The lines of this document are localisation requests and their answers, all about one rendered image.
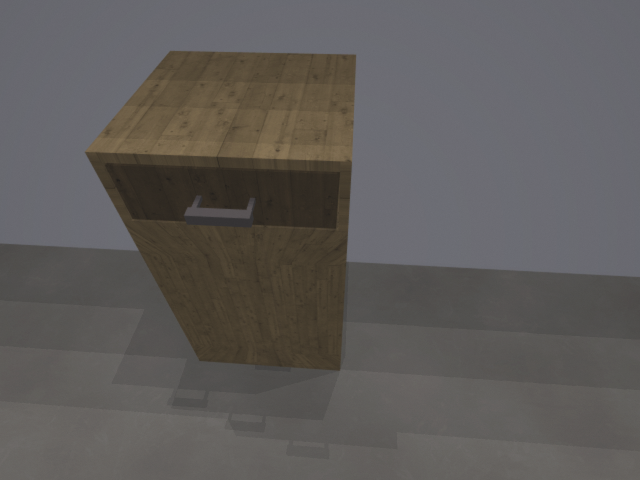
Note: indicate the cabinet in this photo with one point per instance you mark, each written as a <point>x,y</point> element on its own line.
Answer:
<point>265,295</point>

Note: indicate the handle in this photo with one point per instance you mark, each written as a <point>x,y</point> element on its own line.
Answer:
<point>219,217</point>

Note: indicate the drawer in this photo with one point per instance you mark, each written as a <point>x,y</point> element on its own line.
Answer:
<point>292,198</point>

